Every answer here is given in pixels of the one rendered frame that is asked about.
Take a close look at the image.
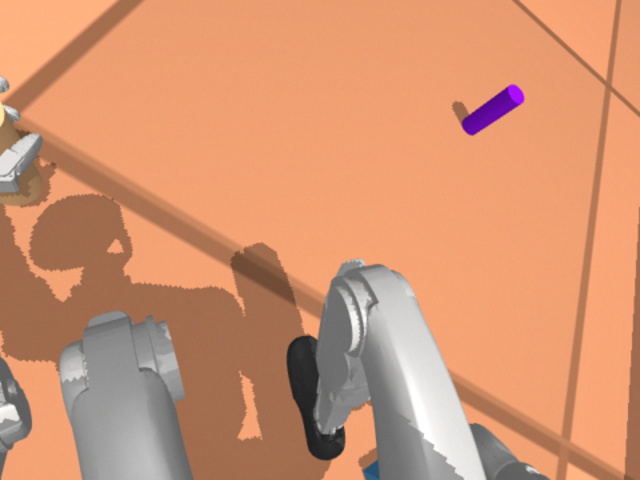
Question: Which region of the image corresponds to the right robot hand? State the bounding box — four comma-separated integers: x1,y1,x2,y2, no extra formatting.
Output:
468,422,519,480

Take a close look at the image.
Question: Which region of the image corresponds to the left robot hand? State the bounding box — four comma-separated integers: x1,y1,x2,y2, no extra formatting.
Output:
0,76,43,192

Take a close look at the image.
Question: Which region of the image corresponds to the right robot foot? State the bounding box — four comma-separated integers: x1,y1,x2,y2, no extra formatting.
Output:
287,336,345,460

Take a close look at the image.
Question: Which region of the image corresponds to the left robot arm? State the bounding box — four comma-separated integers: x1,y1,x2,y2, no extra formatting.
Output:
0,355,32,480

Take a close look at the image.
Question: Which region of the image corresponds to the right robot arm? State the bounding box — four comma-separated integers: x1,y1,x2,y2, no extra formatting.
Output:
495,462,550,480

